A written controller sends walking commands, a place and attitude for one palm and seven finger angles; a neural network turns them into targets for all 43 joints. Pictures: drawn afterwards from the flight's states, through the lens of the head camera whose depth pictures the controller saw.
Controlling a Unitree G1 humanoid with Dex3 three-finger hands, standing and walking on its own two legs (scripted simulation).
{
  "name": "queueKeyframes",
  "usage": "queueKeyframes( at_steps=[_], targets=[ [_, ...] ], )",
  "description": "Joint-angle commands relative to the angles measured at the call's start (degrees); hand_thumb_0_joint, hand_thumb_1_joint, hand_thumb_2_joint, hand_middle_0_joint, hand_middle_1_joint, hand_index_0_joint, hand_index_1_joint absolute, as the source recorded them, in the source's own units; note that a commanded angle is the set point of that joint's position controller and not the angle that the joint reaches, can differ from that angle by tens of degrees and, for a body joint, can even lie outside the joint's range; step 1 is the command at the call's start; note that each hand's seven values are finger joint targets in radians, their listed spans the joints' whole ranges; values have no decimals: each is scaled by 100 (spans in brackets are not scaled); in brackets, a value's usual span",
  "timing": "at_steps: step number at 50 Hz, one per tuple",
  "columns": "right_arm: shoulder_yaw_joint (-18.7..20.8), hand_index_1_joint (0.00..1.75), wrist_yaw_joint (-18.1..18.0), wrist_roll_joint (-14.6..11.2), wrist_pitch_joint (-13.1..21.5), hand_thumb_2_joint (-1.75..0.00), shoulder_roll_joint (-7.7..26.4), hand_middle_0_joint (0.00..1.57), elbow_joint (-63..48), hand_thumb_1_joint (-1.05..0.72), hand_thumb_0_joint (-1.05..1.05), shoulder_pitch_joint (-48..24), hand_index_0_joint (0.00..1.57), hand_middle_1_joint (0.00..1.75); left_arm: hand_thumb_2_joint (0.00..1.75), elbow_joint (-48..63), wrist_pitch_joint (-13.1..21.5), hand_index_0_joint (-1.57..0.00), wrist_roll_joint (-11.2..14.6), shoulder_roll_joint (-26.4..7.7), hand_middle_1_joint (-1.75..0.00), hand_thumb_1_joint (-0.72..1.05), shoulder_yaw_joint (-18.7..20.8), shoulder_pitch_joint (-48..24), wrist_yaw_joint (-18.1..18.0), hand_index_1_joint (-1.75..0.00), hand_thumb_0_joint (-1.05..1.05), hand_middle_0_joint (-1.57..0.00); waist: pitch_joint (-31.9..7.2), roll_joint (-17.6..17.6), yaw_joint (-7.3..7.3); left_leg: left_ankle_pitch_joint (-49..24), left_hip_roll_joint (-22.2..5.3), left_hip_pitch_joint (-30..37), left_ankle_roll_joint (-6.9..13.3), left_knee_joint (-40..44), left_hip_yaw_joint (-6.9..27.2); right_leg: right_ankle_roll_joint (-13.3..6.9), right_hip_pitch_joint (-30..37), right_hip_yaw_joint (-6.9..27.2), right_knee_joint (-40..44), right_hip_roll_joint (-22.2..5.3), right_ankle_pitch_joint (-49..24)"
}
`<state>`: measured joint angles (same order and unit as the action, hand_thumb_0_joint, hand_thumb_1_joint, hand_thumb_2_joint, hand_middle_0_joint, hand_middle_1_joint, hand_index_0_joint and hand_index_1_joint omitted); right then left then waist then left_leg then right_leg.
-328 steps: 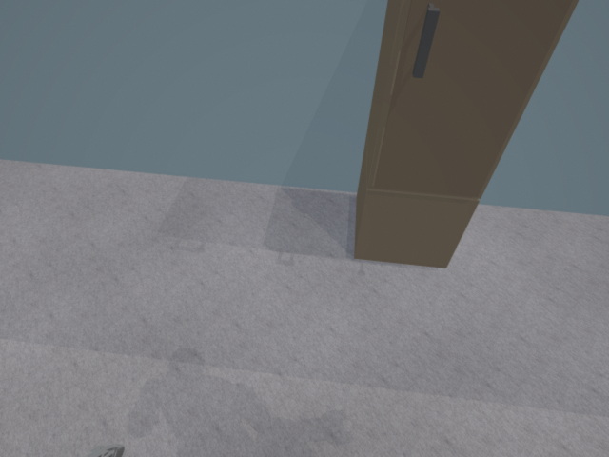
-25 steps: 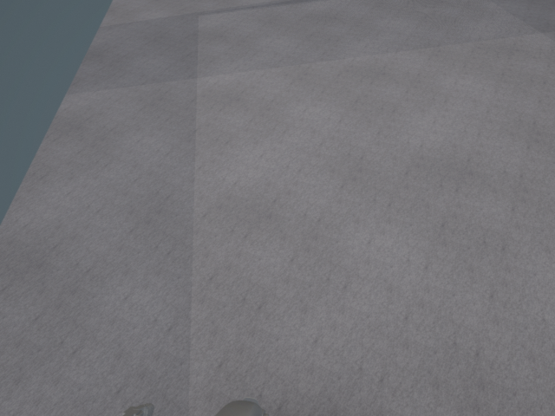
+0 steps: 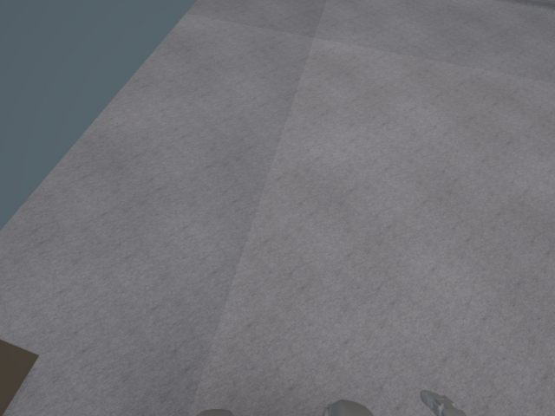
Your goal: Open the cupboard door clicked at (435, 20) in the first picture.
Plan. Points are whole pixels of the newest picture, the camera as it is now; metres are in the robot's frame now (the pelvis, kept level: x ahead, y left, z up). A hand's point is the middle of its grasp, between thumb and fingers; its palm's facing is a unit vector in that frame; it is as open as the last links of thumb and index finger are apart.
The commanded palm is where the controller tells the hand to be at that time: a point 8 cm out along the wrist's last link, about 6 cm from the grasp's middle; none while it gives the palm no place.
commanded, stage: turn to face it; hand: left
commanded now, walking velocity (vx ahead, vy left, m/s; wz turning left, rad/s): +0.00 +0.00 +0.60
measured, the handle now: out of the picture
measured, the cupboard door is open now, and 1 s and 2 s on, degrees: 0 0 0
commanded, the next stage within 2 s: none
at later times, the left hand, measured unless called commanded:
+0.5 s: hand out of the picture +0.07 +0.17 -0.13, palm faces +0.29 -0.91 -0.28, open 7.4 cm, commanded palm none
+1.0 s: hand out of the picture -0.08 +0.23 -0.16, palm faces +0.61 -0.76 -0.22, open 7.4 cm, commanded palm none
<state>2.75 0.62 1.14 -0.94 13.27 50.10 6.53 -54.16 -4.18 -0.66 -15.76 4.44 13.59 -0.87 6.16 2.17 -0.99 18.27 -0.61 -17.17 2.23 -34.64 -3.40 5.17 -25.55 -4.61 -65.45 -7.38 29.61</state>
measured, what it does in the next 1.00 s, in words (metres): steps on the spot, turning left: right foot, then left foot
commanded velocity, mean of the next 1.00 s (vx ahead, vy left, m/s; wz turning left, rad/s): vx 0.00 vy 0.00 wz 0.60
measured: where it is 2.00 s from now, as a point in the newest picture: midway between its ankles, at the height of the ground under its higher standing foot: outside the picture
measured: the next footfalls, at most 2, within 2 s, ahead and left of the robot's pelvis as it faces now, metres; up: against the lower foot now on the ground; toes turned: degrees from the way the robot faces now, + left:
right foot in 0.34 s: +0.08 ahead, -0.15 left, +0.00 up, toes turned +9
left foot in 0.78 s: +0.00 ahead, +0.11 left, +0.00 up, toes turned +36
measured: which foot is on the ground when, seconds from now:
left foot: down 0.00-0.34, up 0.36-0.76, down 0.78-1.00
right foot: up 0.00-0.32, down 0.34-0.78, up 0.80-1.00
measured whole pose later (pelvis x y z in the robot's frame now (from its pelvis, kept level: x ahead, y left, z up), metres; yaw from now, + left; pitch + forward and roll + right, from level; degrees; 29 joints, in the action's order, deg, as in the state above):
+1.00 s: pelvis -0.01 +0.02 +0.01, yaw +36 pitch +0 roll -3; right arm 2.2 0.3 1.2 -1.2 12.7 50.9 9.6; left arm -52.5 -3.8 -0.8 -15.7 4.5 11.4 -0.2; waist 3.9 1.8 -0.3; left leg 13.1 1.4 -15.3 4.4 -28.8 -0.9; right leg 5.8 -28.5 -2.0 -65.9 -6.6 20.9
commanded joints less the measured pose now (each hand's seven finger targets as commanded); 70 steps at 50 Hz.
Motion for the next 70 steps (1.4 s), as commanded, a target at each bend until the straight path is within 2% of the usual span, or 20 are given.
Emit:
queueKeyframes(
  at_steps=[1, 10, 14, 15, 16, 17, 18, 23, 31, 36, 37, 38, 39, 40, 46, 60, 67, 68, 69, 70],
  targets=[
    [308, 30, -111, -9, 55, -90, 1161, 20, -233, -90, 0, 325, 20, 30, 90, 659, 234, -20, -13, -351, -30, 90, 71, -243, 21, -30, 0, -20, -913, -1065, 186, -3617, -1246, 955, 609, 1263, 1310, 82, -495, 383, -53, 52, -630],
    [409, 30, -71, 37, -21, -90, 1208, 20, -210, -90, 0, 503, 20, 30, 90, 955, 262, -20, 8, -262, -30, 90, 26, -708, -16, -30, 0, -20, -778, -1197, 299, -2777, -1100, 704, 743, 1267, 2140, 70, 54, 365, 1747, 425, -517],
    [443, 30, -67, 14, -48, -90, 1193, 20, -281, -90, 0, 347, 20, 30, 90, 915, 364, -20, 56, -309, -30, 90, 28, -274, -48, -30, 0, -20, -935, -1164, 74, -3020, -878, 226, 545, 767, 2363, -22, 1220, 282, 3298, 644, -1251],
    [437, 30, -59, -24, -48, -90, 1084, 20, -306, -90, 0, 320, 20, 30, 90, 856, 418, -20, 48, -416, -30, 90, 62, -32, -65, -30, 0, -20, -1021, -923, -62, -2409, -661, -214, 317, 441, 2261, -42, 1906, 377, 4116, 475, -1875],
    [387, 30, -23, -78, -37, -90, 736, 20, -345, -90, 0, 478, 20, 30, 90, 848, 494, -20, -29, -839, -30, 90, 138, 153, -108, -30, 0, -20, -1232, 282, -127, -905, -135, -1095, -92, -444, 1728, -309, 2852, 1299, 4790, -571, -2034],
    [332, 30, -19, -72, -41, -90, 450, 20, -505, -90, 0, 521, 20, 30, 90, 881, 514, -20, -95, -1325, -30, 90, 222, 193, -139, -30, 0, -20, -1208, 1598, -146, 1588, 610, -1934, -514, -1869, 695, -1030, 2937, 2754, 4930, -2108, -3013],
    [411, 30, -33, -15, -94, -90, 750, 20, -499, -90, 0, 415, 20, 30, 90, 920, 460, -20, -46, -1237, -30, 90, 177, 178, -153, -30, 0, -20, -1121, 990, -145, 1690, 264, -1695, -442, -2875, 917, -1369, 2162, 2428, 4869, -2268, -2965],
    [372, 30, 116, 24, -223, -90, 600, 20, -91, -90, 0, 656, 20, 30, 90, 1028, 493, -20, -43, -468, -30, 90, -25, -596, -118, -30, 0, -20, -465, 833, 270, 327, -94, -1695, -641, -3628, 506, -979, 1672, 509, 4652, -1053, -3296],
    [238, 30, 146, -32, -232, -90, 432, 20, -242, -90, 0, -56, 20, 30, 90, 703, 431, -20, -101, -803, -30, 90, 65, 156, -113, -30, 0, -20, -553, 1008, -99, 590, -175, -1173, -676, -1794, -101, -1133, 2109, -111, 4355, -1325, -4129],
    [224, 30, 130, -38, -118, -90, 495, 20, -237, -90, 0, 235, 20, 30, 90, 631, 358, -20, -90, -958, -30, 90, 161, 99, -76, -30, 0, -20, -811, 1043, 21, 49, -55, -171, -490, -132, -447, -883, 1984, -509, 3571, -1378, -4010],
    [266, 30, 131, -29, -67, -90, 685, 20, -181, -90, 0, 560, 20, 30, 90, 624, 342, -20, -47, -894, -30, 90, 164, 60, -64, -30, 0, -20, -1033, 561, 217, -617, -110, 529, -420, 678, -257, -670, 1675, -632, 2875, -1295, -3694],
    [404, 30, 103, 2, 6, -90, 1233, 20, -91, -90, 0, 1058, 20, 30, 90, 731, 317, -20, 0, -677, -30, 90, 149, 99, -36, -30, 0, -20, -1429, -764, 500, -2034, -952, 1644, -31, 1155, 974, -286, 594, -828, 1586, -801, -2322],
    [541, 30, 47, -26, 35, -90, 1820, 20, -48, -90, 0, 1424, 20, 30, 90, 1026, 304, -20, 24, -252, -30, 90, 12, -117, -9, -30, 0, -20, -1475, -2299, 651, -4687, -2339, 2167, 721, 1295, 2745, 116, -882, -556, 358, -47, 1046],
    [520, 30, 6, -51, -7, -90, 1821, 20, 97, -90, 0, 1615, 20, 30, 90, 1060, 242, -20, -23, -418, -30, 90, -2, -368, -45, -30, 0, -20, -1582, -1591, 708, -4713, -2505, 2006, 1077, 1137, 2460, -6, -834, 85, -160, -107, 1008],
    [284, 30, -111, -19, 67, -90, 1124, 20, -233, -90, 0, 384, 20, 30, 90, 605, 209, -20, -36, -426, -30, 90, 95, -180, 29, -30, 0, -20, -807, -1028, 160, -2784, -1186, 828, 507, 1548, 1462, 63, -586, 386, -304, -22, -891],
    [404, 30, -116, 35, -7, -90, 1115, 20, -86, -90, 0, 1001, 20, 30, 90, 945, 246, -20, 2, -322, -30, 90, 62, -901, -63, -30, 0, -20, -892, -979, 419, -1957, -1122, 1064, 869, 1573, 2969, 46, -409, 653, 1349, 398, -481],
    [447, 30, -82, 4, -89, -90, 1065, 20, -138, -90, 0, 745, 20, 30, 90, 866, 324, -20, 84, -349, -30, 90, 37, -334, -127, -30, 0, -20, -1116, -1027, 144, -2268, -649, 150, 551, 1163, 3191, -161, 1419, 559, 3489, 788, -1093],
    [431, 30, -65, -21, -97, -90, 984, 20, -164, -90, 0, 700, 20, 30, 90, 825, 357, -20, 86, -404, -30, 90, 71, -104, -142, -30, 0, -20, -1204, -852, 16, -1753, -453, -254, 315, 987, 3009, -212, 2081, 583, 4310, 660, -1581],
    [412, 30, -29, -68, -107, -90, 713, 20, -195, -90, 0, 743, 20, 30, 90, 792, 397, -20, 31, -746, -30, 90, 143, 85, -171, -30, 0, -20, -1242, 56, -58, -468, -32, -1161, -48, 271, 2412, -465, 2912, 1328, 4961, -225, -1328],
    [377, 30, -40, -74, -98, -90, 438, 20, -323, -90, 0, 768, 20, 30, 90, 871, 405, -20, -61, -1164, -30, 90, 201, 12, -197, -30, 0, -20, -1014, 1492, -93, 1128, 753, -2156, -473, -1183, 1120, -1119, 2953, 2906, 5333, -1778, -1050]
  ],
)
